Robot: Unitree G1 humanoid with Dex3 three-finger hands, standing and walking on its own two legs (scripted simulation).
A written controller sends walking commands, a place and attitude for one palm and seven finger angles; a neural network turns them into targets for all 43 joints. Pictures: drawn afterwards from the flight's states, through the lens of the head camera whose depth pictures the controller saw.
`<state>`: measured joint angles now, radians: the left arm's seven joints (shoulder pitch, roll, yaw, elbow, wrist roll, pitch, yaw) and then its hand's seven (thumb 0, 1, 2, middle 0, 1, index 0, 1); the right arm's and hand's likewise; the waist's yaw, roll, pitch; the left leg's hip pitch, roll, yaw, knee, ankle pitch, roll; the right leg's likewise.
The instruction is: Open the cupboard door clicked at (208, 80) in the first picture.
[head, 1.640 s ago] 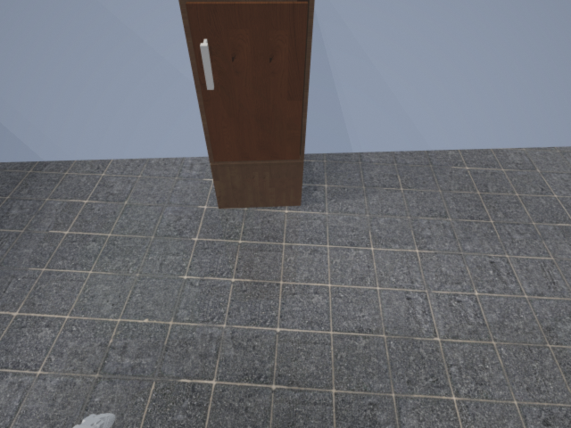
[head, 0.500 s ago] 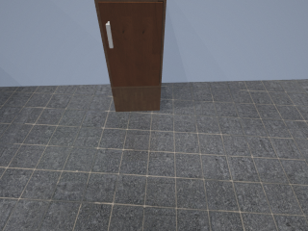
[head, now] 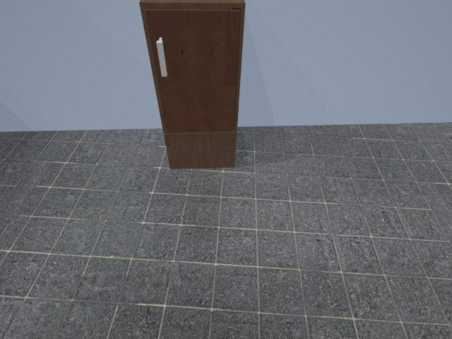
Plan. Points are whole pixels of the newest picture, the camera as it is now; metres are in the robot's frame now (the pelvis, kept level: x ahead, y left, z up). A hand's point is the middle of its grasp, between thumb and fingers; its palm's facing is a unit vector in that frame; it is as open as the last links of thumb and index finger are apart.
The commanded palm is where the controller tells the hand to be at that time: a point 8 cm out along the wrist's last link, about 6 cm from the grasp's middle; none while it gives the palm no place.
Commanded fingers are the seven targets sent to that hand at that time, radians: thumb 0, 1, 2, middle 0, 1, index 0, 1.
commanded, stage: walk to a spot facing it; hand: left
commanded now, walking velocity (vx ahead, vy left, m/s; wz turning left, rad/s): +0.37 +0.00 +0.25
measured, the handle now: (162, 57) +1.16 +0.33 -0.04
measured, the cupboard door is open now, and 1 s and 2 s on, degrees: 0 0 0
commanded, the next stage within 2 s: take the last steps up to it in 0.64 s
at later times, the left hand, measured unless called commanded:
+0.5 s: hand (129, 334) +0.17 +0.21 -0.18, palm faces +0.03 -0.99 -0.16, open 7.3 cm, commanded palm none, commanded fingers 0.00 0.90 0.90 -0.20 -0.30 -0.20 -0.30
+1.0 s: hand (152, 266) +0.32 +0.20 -0.19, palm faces +0.22 -0.96 -0.18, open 7.2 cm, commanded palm none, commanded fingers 0.00 0.90 0.90 -0.20 -0.30 -0.20 -0.30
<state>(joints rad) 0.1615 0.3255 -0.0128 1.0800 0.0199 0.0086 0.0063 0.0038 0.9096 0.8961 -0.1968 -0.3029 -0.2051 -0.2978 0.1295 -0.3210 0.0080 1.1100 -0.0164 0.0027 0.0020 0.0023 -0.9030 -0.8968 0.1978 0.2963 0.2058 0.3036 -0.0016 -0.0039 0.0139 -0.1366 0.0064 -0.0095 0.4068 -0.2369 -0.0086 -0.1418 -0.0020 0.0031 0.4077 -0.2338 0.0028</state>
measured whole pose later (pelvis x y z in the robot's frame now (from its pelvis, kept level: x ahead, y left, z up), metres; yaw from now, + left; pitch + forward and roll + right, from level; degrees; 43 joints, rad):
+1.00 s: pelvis +0.35 +0.02 -0.01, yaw +9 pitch -1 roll -2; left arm 0.31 0.19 0.04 1.07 0.03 -0.05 0.01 -0.01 0.94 0.90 -0.20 -0.30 -0.20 -0.30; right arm 0.16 -0.18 -0.05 1.01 -0.03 -0.03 0.02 0.00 -0.91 -0.90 0.19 0.29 0.20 0.30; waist 0.02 0.00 0.02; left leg -0.41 0.11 0.13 0.67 -0.26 -0.01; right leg -0.14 -0.04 -0.23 0.49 -0.32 -0.01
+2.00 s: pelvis +0.62 +0.05 -0.01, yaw +7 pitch -1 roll +0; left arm 0.26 0.16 0.03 1.07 0.02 0.04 0.03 0.00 0.92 0.90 -0.20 -0.30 -0.20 -0.30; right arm 0.12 -0.13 -0.03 1.03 -0.02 0.00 -0.04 0.00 -0.92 -0.90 0.20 0.30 0.20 0.30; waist 0.02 -0.04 0.09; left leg -0.30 0.06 0.13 0.49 -0.16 0.02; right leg -0.29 -0.04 -0.07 0.81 -0.52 0.02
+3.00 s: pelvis +0.57 +0.01 -0.01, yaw +7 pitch -1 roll -1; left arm 0.33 0.12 -0.01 1.12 0.02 -0.01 0.03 0.00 0.91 0.90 -0.20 -0.30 -0.20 -0.30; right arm 0.33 -0.14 0.00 1.06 -0.02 -0.01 -0.01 0.00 -0.91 -0.90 0.19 0.30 0.20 0.30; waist -0.02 0.03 0.02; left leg -0.21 0.02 0.04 0.55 -0.32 0.01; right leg -0.25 -0.01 -0.09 0.50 -0.23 -0.02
